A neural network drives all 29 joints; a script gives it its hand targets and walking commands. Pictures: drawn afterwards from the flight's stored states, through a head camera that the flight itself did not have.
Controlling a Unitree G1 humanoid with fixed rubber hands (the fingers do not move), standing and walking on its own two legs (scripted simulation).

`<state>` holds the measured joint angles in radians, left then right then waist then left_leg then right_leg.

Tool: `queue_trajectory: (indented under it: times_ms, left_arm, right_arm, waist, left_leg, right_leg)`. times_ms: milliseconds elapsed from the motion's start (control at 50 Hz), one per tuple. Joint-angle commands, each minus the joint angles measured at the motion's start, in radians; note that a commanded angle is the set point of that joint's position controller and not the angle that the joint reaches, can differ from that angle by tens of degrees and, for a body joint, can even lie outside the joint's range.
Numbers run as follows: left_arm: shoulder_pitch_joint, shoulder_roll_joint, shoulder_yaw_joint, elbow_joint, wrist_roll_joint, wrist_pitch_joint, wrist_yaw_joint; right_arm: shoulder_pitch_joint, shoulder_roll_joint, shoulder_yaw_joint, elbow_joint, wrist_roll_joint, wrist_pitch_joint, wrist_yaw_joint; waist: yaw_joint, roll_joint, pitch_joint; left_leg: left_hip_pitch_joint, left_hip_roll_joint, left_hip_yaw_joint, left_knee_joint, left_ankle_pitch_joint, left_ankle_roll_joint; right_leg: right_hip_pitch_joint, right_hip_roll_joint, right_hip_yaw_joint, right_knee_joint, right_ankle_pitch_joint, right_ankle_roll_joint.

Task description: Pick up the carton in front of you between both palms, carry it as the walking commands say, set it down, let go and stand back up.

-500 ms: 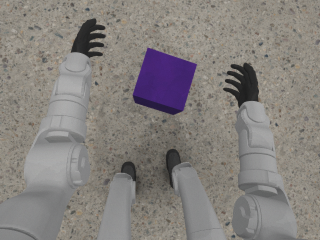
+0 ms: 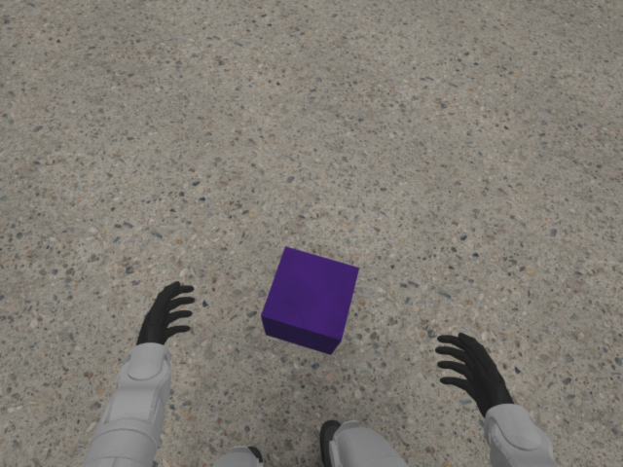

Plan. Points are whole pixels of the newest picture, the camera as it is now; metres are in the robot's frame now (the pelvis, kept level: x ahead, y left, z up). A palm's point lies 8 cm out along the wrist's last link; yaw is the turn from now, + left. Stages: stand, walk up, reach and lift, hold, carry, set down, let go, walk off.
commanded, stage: let go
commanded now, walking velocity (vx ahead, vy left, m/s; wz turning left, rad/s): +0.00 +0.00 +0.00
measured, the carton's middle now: (309, 303) +0.47 -0.06 -0.63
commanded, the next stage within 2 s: stand in 0.78 s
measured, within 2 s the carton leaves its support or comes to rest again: neither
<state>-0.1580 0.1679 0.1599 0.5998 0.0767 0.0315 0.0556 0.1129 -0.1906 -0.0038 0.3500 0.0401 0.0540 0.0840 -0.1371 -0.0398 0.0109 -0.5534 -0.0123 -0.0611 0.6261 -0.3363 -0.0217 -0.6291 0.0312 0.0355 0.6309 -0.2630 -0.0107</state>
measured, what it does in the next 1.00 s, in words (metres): stands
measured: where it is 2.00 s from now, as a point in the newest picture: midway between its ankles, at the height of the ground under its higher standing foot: outside the picture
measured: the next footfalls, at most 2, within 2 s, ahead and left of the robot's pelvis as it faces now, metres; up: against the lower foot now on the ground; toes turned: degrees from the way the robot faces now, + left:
none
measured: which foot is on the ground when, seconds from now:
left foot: down 0.00-1.00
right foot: down 0.00-1.00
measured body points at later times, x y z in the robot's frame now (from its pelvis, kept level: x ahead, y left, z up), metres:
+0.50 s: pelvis +0.02 +0.03 +0.02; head +0.03 +0.03 +0.47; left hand +0.19 +0.27 -0.06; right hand +0.20 -0.21 -0.05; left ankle -0.03 +0.14 -0.72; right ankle +0.02 -0.11 -0.72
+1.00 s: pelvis +0.03 +0.00 +0.01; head +0.04 -0.03 +0.46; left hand +0.14 +0.26 -0.09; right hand +0.13 -0.28 -0.10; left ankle -0.03 +0.14 -0.72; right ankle +0.02 -0.11 -0.72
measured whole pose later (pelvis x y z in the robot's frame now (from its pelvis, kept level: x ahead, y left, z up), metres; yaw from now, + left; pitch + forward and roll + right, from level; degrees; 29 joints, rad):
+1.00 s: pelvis +0.03 +0.00 +0.01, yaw -5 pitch +3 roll +0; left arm 0.36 0.24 0.04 0.68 0.02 -0.04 -0.01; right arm 0.30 -0.31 -0.03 0.61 -0.05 -0.03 -0.04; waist 0.00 0.08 -0.04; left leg -0.22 0.05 0.03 0.57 -0.41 -0.03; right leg -0.34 0.08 0.09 0.60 -0.31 -0.02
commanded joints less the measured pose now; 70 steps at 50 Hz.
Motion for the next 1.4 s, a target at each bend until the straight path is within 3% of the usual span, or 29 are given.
queue_trajectory:
  times_ms: [0,220,300,380,400,420,600,760,780,800,840,880,900,1000,1060,1220,1380]
  left_arm:
    - [0.039,0.087,0.004,-0.105,-0.006,-0.030,-0.010]
    - [0.285,0.098,-0.071,-0.188,-0.052,-0.018,-0.073]
    - [0.328,0.106,-0.098,-0.226,-0.075,0.001,-0.096]
    - [0.339,0.112,-0.113,-0.255,-0.091,0.026,-0.114]
    - [0.363,0.108,-0.119,-0.213,-0.101,0.001,-0.097]
    - [0.363,0.107,-0.127,-0.224,-0.108,0.001,-0.090]
    - [0.348,0.130,-0.112,-0.216,-0.091,0.038,-0.081]
    - [0.337,0.136,-0.099,-0.225,-0.078,0.064,-0.101]
    - [0.525,0.216,-0.084,-0.063,-0.038,0.011,-0.054]
    - [0.492,0.258,-0.073,-0.064,-0.039,-0.017,-0.038]
    - [0.440,0.209,-0.087,-0.058,-0.039,-0.063,-0.042]
    - [0.431,0.175,-0.094,-0.035,-0.045,-0.091,-0.059]
    - [0.431,0.169,-0.095,-0.026,-0.048,-0.099,-0.064]
    - [0.504,0.180,-0.096,0.024,-0.058,-0.101,-0.056]
    - [0.549,0.187,-0.101,0.044,-0.062,-0.094,-0.044]
    - [0.567,0.182,-0.110,0.054,-0.062,-0.072,-0.028]
    - [0.562,0.181,-0.112,0.059,-0.062,-0.056,-0.017]
  right_arm:
    - [0.024,-0.087,-0.017,-0.105,0.010,-0.025,-0.009]
    - [0.108,-0.119,-0.049,-0.001,-0.002,-0.023,-0.018]
    - [0.117,-0.125,-0.063,0.019,-0.024,-0.009,-0.021]
    - [0.106,-0.129,-0.072,0.017,-0.044,0.016,-0.019]
    - [0.068,-0.151,-0.079,-0.045,-0.066,0.068,-0.043]
    - [0.093,-0.157,-0.065,-0.032,-0.059,0.083,-0.054]
    - [0.051,-0.145,-0.048,-0.053,-0.057,0.140,-0.066]
    - [0.041,-0.126,-0.039,-0.088,-0.056,0.176,-0.073]
    - [0.103,-0.221,-0.056,0.076,-0.088,0.031,-0.101]
    - [0.171,-0.203,-0.060,0.079,-0.099,-0.024,-0.116]
    - [0.157,-0.200,-0.055,0.113,-0.098,-0.077,-0.123]
    - [0.151,-0.202,-0.053,0.138,-0.093,-0.102,-0.125]
    - [0.153,-0.202,-0.052,0.148,-0.090,-0.110,-0.124]
    - [0.182,-0.200,-0.043,0.205,-0.081,-0.116,-0.131]
    - [0.221,-0.206,-0.038,0.238,-0.069,-0.106,-0.136]
    - [0.272,-0.205,-0.029,0.280,-0.060,-0.074,-0.150]
    - [0.289,-0.205,-0.029,0.313,-0.058,-0.054,-0.156]
  waist:
    - [0.053,0.009,-0.332]
    - [0.115,0.081,-0.188]
    - [0.115,0.075,-0.117]
    - [0.113,0.064,-0.045]
    - [0.110,0.039,-0.086]
    - [0.110,0.070,-0.070]
    - [0.137,0.077,0.018]
    - [0.146,0.041,0.037]
    - [0.173,0.232,0.065]
    - [0.123,0.190,0.119]
    - [0.124,0.102,0.083]
    - [0.115,-0.008,-0.036]
    - [0.111,-0.029,-0.067]
    - [0.116,-0.020,-0.118]
    - [0.120,-0.003,-0.139]
    - [0.122,0.059,-0.102]
    - [0.120,0.028,-0.086]
  left_leg:
    - [0.070,-0.052,0.050,-0.117,0.168,0.028]
    - [0.360,-0.028,0.033,-0.216,0.426,-0.009]
    - [0.404,-0.018,0.028,-0.252,0.447,-0.012]
    - [0.408,-0.009,0.023,-0.282,0.388,-0.010]
    - [0.440,0.001,0.022,-0.242,0.474,-0.008]
    - [0.434,0.002,0.020,-0.231,0.486,-0.014]
    - [0.368,-0.002,0.033,-0.252,0.304,-0.005]
    - [0.367,-0.021,0.060,-0.249,0.188,0.015]
    - [0.351,0.062,0.066,-0.222,-0.275,-0.002]
    - [0.320,0.091,0.009,-0.245,-0.347,0.012]
    - [0.305,0.114,-0.013,-0.224,-0.298,0.034]
    - [0.372,0.102,0.005,-0.171,-0.180,0.035]
    - [0.384,0.100,0.009,-0.156,-0.155,0.032]
    - [0.370,0.091,0.042,-0.087,0.003,0.008]
    - [0.375,0.089,0.063,-0.045,0.127,0.002]
    - [0.394,0.109,0.098,-0.011,0.304,0.012]
    - [0.405,0.097,0.124,-0.011,0.261,0.017]
  right_leg:
    - [0.503,-0.016,0.011,-0.057,0.477,0.061]
    - [0.538,0.018,-0.014,-0.174,0.461,0.040]
    - [0.544,0.029,-0.025,-0.210,0.397,0.034]
    - [0.558,0.032,-0.035,-0.224,0.308,0.030]
    - [0.511,0.059,-0.050,-0.190,0.270,0.042]
    - [0.502,0.054,-0.048,-0.184,0.244,0.034]
    - [0.532,0.046,-0.042,-0.181,0.151,0.028]
    - [0.556,0.033,-0.026,-0.197,0.116,0.038]
    - [0.255,-0.077,0.095,-0.236,-0.124,0.064]
    - [0.208,-0.063,0.092,-0.244,-0.203,0.058]
    - [0.177,-0.037,0.083,-0.214,-0.137,0.048]
    - [0.198,-0.030,0.111,-0.205,-0.045,0.030]
    - [0.208,-0.033,0.126,-0.198,0.001,0.023]
    - [0.268,-0.042,0.164,-0.095,0.332,-0.016]
    - [0.279,-0.041,0.167,-0.049,0.447,-0.032]
    - [0.225,-0.023,0.161,0.009,0.428,-0.047]
    - [0.232,-0.021,0.190,0.012,0.440,-0.059]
